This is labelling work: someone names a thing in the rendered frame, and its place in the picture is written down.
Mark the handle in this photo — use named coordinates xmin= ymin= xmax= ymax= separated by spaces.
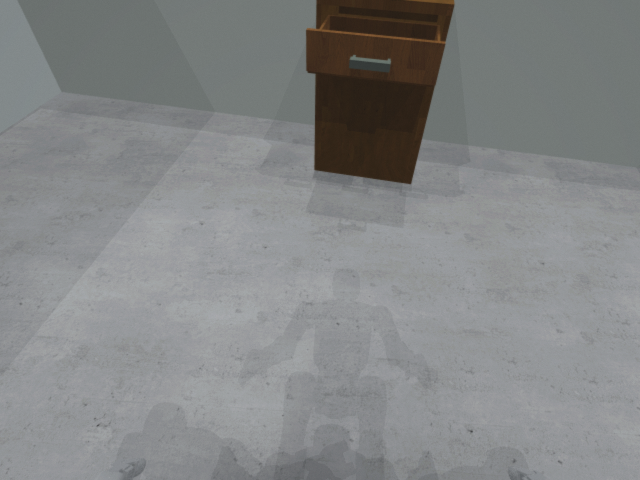
xmin=349 ymin=55 xmax=391 ymax=73

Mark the cabinet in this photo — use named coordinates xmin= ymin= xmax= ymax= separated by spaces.
xmin=314 ymin=0 xmax=455 ymax=184

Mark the left robot hand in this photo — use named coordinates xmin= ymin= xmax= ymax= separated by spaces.
xmin=94 ymin=458 xmax=146 ymax=480

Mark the drawer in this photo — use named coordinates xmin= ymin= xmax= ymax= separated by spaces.
xmin=306 ymin=15 xmax=446 ymax=87

